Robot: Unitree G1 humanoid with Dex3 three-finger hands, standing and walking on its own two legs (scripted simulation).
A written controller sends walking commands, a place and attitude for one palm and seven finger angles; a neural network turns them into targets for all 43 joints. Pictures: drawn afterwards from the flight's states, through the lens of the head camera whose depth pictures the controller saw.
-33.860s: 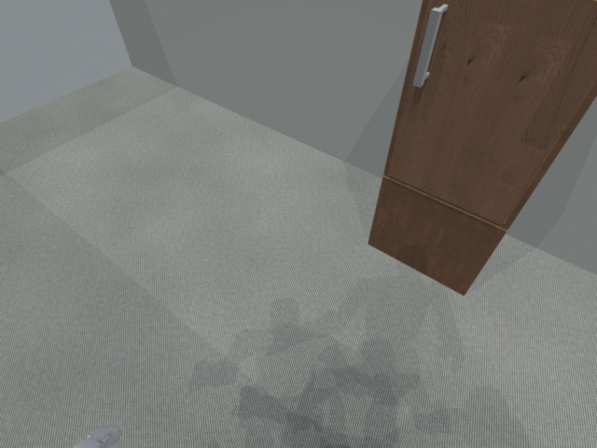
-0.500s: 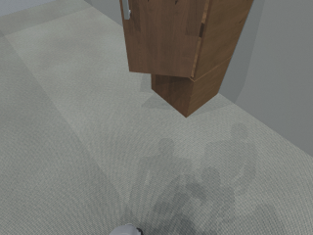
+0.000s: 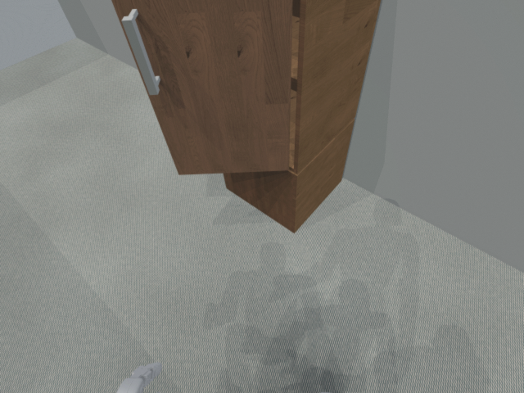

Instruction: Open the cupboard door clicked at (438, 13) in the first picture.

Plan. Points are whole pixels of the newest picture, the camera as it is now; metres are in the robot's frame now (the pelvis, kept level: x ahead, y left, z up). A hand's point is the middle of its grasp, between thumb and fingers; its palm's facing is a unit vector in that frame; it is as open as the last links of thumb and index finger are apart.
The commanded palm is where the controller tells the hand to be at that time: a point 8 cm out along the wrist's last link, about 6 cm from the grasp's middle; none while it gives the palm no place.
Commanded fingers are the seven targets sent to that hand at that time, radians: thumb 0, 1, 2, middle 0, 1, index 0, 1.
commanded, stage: take the last steps up to it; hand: left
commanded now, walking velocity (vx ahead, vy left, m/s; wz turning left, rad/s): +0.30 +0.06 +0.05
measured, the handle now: (144, 54) +0.79 +0.29 +0.11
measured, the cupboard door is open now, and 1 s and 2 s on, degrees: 41 41 41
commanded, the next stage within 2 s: come to a stop and stand still in 0.36 s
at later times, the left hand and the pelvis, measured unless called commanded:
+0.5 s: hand out of the picture +0.15 +0.24 -0.18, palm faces +0.08 -0.99 -0.13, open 7.4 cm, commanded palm none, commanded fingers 0.00 0.90 0.90 -0.20 -0.30 -0.20 -0.30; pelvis +0.18 +0.08 +0.00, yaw +0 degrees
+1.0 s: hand (166, 298) +0.31 +0.22 -0.15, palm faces -0.01 -0.96 -0.27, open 7.4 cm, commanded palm none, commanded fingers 0.00 0.90 0.90 -0.20 -0.30 -0.20 -0.30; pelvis +0.23 +0.03 +0.01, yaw +0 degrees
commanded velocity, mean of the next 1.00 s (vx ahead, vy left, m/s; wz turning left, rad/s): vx -0.01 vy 0.02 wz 0.00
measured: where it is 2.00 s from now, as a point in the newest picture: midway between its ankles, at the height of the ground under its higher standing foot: outside the picture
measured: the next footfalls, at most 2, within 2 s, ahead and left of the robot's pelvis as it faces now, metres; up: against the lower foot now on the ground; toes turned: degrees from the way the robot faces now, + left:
left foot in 0.36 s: +0.26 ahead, +0.16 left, +0.00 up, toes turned +9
right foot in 0.88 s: +0.24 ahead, -0.07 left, +0.00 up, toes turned -4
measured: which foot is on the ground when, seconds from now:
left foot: up 0.00-0.34, down 0.36-0.88, up 0.90-1.00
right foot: down 0.00-0.36, up 0.38-0.86, down 0.88-1.00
